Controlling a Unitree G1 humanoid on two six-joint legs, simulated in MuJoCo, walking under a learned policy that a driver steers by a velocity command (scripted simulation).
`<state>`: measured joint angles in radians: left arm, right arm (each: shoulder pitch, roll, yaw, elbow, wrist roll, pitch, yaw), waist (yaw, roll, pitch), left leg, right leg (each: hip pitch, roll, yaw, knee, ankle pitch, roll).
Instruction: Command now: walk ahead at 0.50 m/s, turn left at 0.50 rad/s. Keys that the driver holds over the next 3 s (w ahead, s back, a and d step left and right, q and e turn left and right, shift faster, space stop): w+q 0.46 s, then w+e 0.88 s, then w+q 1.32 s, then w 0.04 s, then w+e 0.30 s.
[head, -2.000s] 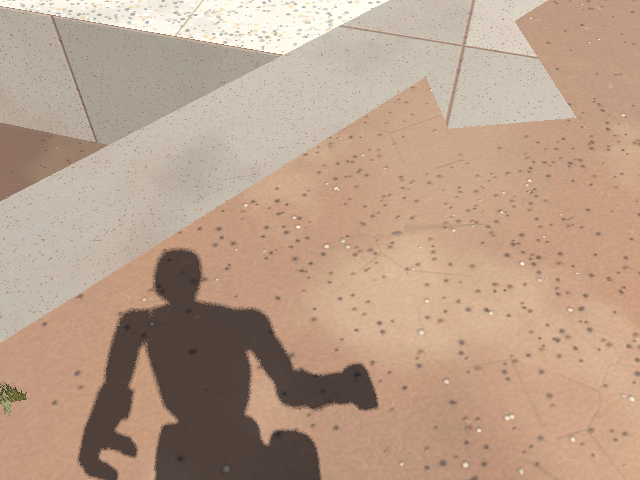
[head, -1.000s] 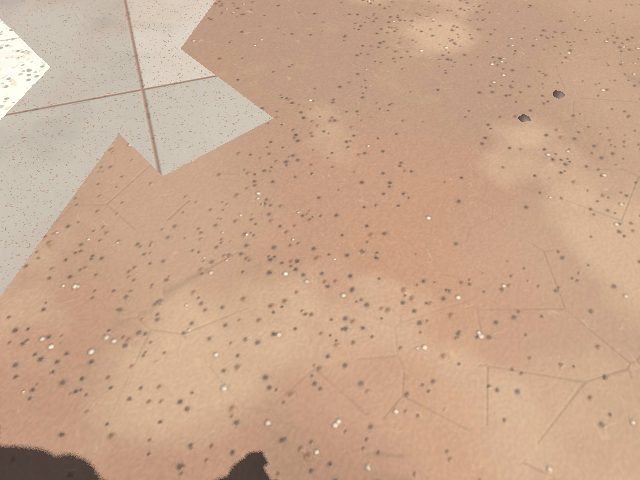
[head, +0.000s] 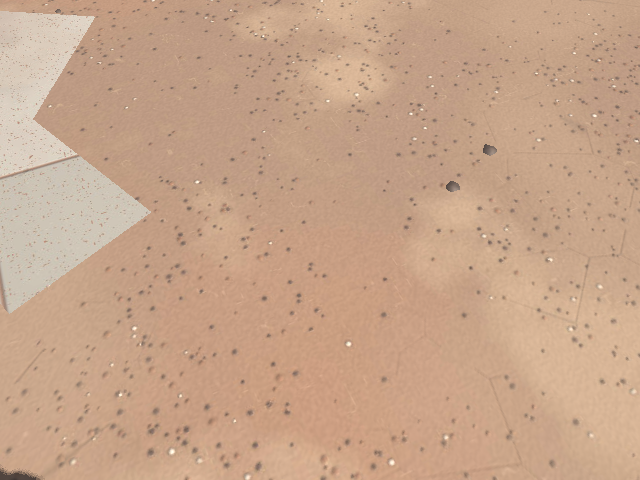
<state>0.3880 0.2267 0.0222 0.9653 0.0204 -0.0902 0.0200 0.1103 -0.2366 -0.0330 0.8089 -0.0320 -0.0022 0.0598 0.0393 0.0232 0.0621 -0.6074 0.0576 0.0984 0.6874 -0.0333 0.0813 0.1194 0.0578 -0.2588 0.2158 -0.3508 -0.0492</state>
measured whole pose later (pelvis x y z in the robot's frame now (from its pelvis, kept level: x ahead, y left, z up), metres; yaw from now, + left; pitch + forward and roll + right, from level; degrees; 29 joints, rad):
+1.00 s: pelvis +0.55 +0.06 +0.01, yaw +9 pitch +1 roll -1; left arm 0.44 0.24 0.06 0.91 0.00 -0.05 -0.01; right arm 0.07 -0.25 0.00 0.74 -0.04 -0.04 0.03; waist 0.08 0.04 0.04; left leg -0.61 0.07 -0.05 0.70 -0.09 -0.04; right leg -0.07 0.13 0.13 0.28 -0.22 -0.09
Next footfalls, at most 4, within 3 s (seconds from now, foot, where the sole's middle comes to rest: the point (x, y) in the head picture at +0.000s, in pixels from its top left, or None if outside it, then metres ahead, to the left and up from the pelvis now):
0.08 left None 0.20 0.07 -0.77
0.62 right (351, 437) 0.55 -0.01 -0.77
1.14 left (253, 338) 0.77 0.22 -0.77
1.62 right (356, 263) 0.99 -0.02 -0.77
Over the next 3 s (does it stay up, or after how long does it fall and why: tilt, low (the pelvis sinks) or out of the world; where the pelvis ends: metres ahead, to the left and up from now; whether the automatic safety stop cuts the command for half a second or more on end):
stays up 1.54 0.27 0.01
